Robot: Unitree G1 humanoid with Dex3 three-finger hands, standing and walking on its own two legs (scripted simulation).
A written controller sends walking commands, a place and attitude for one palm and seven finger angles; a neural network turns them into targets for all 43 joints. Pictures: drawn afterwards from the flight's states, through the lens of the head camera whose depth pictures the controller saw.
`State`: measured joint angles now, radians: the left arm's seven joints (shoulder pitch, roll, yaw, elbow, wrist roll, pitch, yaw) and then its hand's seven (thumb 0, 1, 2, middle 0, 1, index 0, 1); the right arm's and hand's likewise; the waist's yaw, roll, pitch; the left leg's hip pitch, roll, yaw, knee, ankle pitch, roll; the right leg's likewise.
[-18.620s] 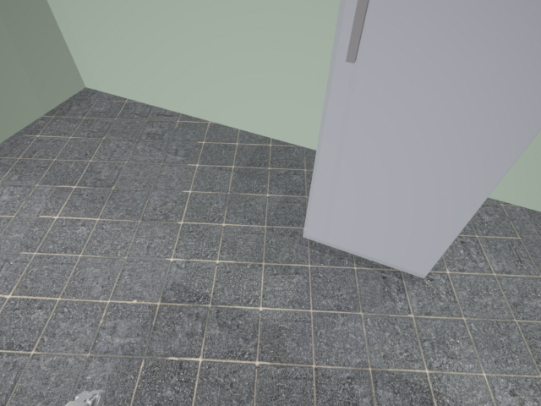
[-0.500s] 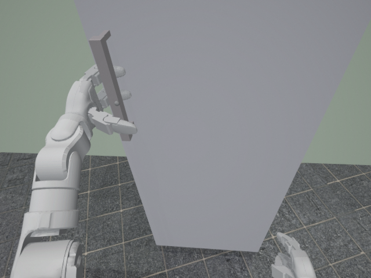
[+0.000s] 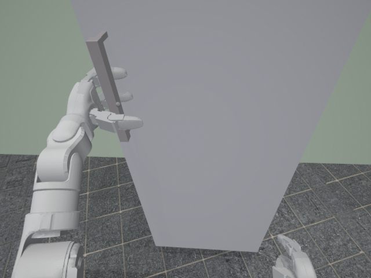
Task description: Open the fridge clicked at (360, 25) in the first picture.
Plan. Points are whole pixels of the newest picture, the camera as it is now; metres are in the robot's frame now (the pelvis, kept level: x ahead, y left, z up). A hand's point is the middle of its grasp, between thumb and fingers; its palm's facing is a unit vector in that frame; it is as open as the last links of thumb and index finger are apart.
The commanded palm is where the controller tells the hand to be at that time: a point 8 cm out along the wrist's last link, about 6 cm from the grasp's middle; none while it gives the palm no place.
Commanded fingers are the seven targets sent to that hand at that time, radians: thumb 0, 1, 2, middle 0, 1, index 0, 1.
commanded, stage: grip the handle and tug to test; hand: left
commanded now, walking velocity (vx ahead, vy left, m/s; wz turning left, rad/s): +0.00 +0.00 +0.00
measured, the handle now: (115, 92) +0.42 +0.18 +0.23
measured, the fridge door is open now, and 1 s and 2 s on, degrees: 0 0 1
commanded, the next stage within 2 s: pull the door a little, standing still in 1.20 s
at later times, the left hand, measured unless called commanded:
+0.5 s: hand (116, 105) +0.37 +0.16 +0.23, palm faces +0.02 -1.00 -0.03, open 6.0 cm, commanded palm +0.34 +0.20 +0.24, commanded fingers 0.00 0.90 0.90 -0.45 -1.40 -0.45 -1.40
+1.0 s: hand (117, 106) +0.36 +0.15 +0.23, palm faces +0.01 -1.00 -0.03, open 5.8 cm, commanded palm +0.32 +0.21 +0.24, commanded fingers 0.00 0.90 0.90 -0.45 -1.40 -0.45 -1.40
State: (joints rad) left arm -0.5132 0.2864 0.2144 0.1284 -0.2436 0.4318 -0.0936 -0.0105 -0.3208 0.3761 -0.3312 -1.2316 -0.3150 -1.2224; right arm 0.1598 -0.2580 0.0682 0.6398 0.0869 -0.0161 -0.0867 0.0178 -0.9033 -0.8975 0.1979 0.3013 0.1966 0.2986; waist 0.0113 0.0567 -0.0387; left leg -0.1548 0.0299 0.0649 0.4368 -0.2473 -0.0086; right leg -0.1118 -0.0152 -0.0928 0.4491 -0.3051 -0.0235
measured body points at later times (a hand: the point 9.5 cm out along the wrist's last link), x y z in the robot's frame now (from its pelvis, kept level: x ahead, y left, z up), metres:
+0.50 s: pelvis +0.00 +0.00 +0.00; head -0.03 -0.03 +0.45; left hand +0.36 +0.21 +0.24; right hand +0.19 -0.23 -0.09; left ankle -0.01 +0.13 -0.74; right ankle -0.04 -0.10 -0.74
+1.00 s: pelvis +0.01 +0.00 +0.00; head -0.02 -0.03 +0.45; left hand +0.36 +0.21 +0.24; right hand +0.19 -0.23 -0.08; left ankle -0.01 +0.13 -0.74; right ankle -0.04 -0.10 -0.74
